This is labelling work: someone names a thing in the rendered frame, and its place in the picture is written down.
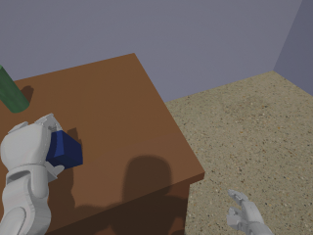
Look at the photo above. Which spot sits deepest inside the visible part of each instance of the left robot hand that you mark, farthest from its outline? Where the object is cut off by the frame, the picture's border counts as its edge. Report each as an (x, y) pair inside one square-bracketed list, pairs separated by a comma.
[(28, 144)]

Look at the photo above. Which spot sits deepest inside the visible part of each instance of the left robot forearm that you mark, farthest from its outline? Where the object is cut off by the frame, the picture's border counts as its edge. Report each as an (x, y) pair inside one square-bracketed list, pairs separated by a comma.
[(24, 199)]

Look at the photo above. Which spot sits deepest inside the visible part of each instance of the table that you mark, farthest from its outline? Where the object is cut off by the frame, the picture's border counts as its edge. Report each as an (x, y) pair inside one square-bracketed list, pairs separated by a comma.
[(137, 166)]

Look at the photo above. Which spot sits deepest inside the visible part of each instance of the right robot forearm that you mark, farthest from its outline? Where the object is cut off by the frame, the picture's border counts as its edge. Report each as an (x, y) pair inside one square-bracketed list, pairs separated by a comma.
[(258, 228)]

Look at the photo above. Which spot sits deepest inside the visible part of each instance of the sponge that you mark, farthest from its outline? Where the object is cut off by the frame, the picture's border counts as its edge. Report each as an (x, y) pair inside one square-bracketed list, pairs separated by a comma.
[(64, 150)]

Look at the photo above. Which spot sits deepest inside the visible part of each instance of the right robot hand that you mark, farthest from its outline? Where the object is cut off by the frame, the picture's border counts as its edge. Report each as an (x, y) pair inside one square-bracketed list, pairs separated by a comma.
[(241, 219)]

